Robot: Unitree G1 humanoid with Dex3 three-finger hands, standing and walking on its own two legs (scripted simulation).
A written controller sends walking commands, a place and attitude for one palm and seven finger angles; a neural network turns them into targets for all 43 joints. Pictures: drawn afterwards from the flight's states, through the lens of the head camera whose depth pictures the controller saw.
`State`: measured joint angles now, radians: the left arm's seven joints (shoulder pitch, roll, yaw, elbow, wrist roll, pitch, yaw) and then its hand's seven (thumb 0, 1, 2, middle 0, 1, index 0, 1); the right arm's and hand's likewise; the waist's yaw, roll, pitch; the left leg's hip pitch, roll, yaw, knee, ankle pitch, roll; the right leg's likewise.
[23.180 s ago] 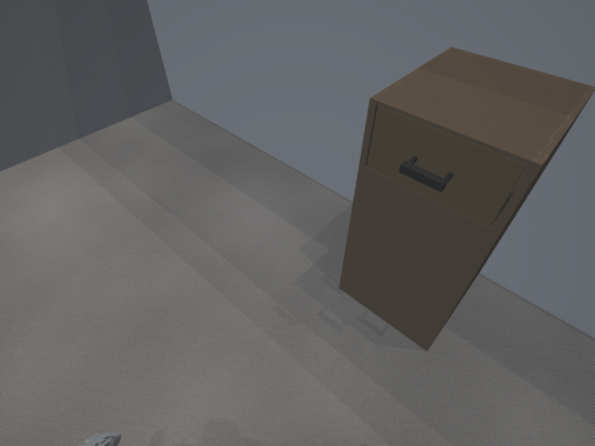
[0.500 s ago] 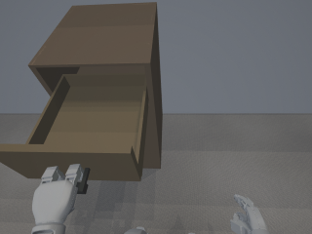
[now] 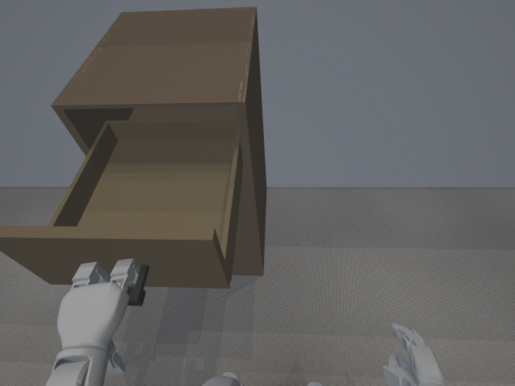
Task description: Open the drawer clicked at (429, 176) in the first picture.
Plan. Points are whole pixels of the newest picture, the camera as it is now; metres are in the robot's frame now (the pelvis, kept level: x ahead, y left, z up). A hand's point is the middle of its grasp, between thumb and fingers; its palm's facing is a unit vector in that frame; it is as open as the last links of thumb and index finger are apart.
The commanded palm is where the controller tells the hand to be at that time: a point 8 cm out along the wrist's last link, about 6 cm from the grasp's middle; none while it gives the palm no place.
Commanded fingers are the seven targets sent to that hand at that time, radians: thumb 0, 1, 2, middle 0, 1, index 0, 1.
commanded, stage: lift the hand off the handle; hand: left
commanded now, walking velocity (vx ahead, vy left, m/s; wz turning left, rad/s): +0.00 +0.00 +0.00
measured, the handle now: (112, 283) +0.26 +0.27 +0.00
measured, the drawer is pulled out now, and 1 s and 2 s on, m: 0.30 0.29 0.29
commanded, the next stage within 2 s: draw the hand back to the body in 1.48 s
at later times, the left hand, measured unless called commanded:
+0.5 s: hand (106, 309) +0.22 +0.26 +0.00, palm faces -0.01 -0.08 -1.00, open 13.2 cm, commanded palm +0.20 +0.26 +0.08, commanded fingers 0.00 -0.50 0.30 -0.30 -1.20 -0.30 -1.20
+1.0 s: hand (82, 288) +0.22 +0.26 +0.08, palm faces +0.03 -0.08 -1.00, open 13.1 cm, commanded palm +0.21 +0.25 +0.15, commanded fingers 0.00 -0.50 0.30 -0.30 -1.20 -0.30 -1.20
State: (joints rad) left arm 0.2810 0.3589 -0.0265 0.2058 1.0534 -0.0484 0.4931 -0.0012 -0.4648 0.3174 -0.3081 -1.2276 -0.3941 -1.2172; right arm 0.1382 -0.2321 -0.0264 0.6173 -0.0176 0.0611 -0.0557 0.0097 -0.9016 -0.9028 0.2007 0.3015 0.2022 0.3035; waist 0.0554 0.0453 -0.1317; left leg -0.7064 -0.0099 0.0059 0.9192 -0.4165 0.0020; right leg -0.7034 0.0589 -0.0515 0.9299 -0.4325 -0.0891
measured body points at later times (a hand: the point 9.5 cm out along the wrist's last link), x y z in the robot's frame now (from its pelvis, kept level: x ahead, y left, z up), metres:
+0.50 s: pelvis +0.01 +0.01 +0.01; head +0.04 -0.01 +0.46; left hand +0.22 +0.26 +0.06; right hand +0.21 -0.22 -0.09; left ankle +0.02 +0.12 -0.69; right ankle +0.01 -0.06 -0.69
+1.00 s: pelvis +0.03 +0.02 +0.03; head +0.04 -0.02 +0.48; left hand +0.22 +0.26 +0.13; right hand +0.25 -0.18 -0.07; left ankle +0.02 +0.12 -0.69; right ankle +0.01 -0.06 -0.69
